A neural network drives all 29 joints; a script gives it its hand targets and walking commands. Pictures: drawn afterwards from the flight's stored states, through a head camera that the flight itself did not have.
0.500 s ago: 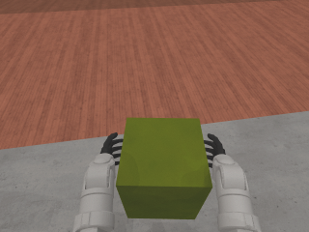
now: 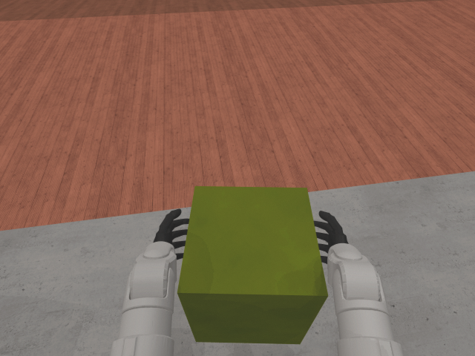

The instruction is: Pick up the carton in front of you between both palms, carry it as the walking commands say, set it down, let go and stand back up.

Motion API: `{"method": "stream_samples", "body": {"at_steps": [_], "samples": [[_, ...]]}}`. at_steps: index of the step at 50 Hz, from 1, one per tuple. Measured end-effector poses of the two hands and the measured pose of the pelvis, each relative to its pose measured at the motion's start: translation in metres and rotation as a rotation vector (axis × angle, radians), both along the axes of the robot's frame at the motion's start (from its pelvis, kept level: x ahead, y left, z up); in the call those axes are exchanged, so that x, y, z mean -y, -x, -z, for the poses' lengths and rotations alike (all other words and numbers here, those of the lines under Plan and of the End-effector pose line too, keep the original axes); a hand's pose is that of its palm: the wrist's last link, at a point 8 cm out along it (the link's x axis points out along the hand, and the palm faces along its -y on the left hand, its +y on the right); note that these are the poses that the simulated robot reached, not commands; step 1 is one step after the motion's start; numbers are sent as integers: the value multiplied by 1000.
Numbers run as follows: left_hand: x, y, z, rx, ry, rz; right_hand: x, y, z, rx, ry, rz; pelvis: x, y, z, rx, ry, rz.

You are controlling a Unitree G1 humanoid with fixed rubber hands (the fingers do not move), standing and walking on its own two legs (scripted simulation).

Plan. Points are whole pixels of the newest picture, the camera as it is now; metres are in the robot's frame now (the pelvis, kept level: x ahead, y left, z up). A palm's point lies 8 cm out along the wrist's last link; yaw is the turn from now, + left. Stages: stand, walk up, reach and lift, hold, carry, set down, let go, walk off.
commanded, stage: hold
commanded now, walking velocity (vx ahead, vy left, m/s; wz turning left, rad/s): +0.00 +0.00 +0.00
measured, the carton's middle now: (249, 267) +0.30 +0.00 -0.03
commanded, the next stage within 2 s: carry in 0.22 s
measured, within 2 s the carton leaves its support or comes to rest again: neither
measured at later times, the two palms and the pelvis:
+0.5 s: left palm (151, 226) +0.32 +0.18 +0.07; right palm (319, 223) +0.33 -0.12 +0.07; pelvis +0.04 +0.02 -0.01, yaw +0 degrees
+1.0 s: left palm (163, 142) +0.55 +0.20 +0.09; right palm (291, 138) +0.57 -0.10 +0.08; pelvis +0.29 +0.03 -0.01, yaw +3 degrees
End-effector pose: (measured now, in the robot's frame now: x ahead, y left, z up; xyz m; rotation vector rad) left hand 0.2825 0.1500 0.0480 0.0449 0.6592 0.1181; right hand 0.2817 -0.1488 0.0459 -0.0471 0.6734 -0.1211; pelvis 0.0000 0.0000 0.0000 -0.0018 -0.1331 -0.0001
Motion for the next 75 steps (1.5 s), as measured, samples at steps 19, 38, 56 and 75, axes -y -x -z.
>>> {"method": "stream_samples", "body": {"at_steps": [19,38,56,75], "samples": [[-5,-13,-9,47,29,-25,-5,-16,-11,47,-20,13,-4,-11,8,-128,7,-32],[-6,-131,-29,-16,70,-59,-6,-133,-29,-16,-87,58,-4,-152,12,-223,32,-48],[-73,-357,-11,-42,117,-113,-73,-368,-17,-42,-66,29,-62,-371,28,-201,-20,-14],[-69,-594,-32,7,80,-83,-69,-603,-34,6,-75,32,-62,-619,12,-202,16,-26]]}}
